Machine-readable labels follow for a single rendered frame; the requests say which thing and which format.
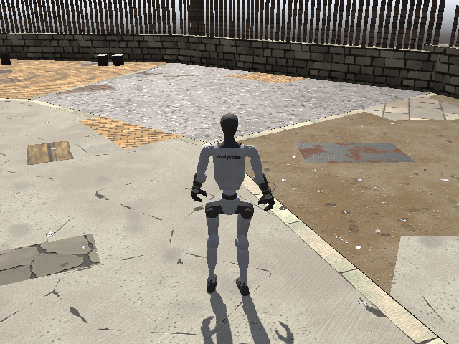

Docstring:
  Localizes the robot left hand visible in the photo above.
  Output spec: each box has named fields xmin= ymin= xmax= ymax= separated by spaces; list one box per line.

xmin=191 ymin=189 xmax=207 ymax=202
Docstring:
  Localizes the left robot upper arm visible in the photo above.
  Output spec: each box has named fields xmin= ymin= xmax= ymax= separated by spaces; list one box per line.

xmin=195 ymin=144 xmax=214 ymax=183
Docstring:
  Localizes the right robot upper arm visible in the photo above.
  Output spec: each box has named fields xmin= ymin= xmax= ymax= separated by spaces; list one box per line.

xmin=245 ymin=145 xmax=265 ymax=184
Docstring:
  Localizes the robot head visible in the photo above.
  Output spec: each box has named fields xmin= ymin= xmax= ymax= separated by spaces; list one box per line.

xmin=217 ymin=113 xmax=241 ymax=148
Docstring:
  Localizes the robot right hand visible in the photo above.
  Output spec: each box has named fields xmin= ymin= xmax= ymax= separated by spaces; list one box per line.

xmin=258 ymin=196 xmax=275 ymax=211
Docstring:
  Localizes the robot right foot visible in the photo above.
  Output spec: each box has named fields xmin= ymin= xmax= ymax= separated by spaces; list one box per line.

xmin=236 ymin=277 xmax=250 ymax=296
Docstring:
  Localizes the robot left forearm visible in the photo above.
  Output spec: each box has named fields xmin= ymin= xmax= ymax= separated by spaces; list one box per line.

xmin=191 ymin=172 xmax=203 ymax=193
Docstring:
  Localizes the robot right forearm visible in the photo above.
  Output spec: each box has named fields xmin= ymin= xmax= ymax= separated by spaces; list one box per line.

xmin=258 ymin=173 xmax=273 ymax=199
